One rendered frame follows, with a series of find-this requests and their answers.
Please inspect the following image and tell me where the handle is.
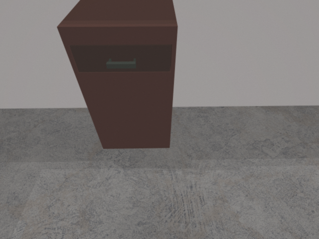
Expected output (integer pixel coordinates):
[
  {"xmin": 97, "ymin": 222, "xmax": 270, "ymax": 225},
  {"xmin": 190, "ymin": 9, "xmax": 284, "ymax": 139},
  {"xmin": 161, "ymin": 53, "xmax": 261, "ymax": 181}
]
[{"xmin": 106, "ymin": 58, "xmax": 136, "ymax": 69}]

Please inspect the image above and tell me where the drawer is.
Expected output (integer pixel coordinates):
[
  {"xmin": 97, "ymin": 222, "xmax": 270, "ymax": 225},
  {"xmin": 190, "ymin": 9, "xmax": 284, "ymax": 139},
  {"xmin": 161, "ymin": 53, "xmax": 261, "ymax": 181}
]
[{"xmin": 70, "ymin": 44, "xmax": 171, "ymax": 72}]

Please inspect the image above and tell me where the cabinet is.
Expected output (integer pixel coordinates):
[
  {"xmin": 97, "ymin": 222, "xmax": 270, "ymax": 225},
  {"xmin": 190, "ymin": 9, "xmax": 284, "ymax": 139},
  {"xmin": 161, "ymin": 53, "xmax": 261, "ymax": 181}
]
[{"xmin": 57, "ymin": 0, "xmax": 178, "ymax": 149}]

